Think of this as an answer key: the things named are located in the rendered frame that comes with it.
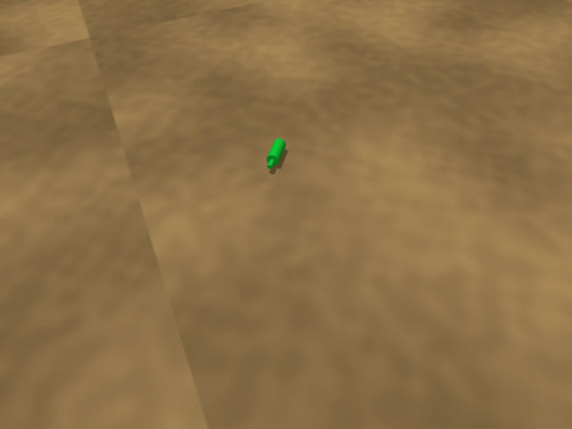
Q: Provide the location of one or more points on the bottle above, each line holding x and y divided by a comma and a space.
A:
275, 153

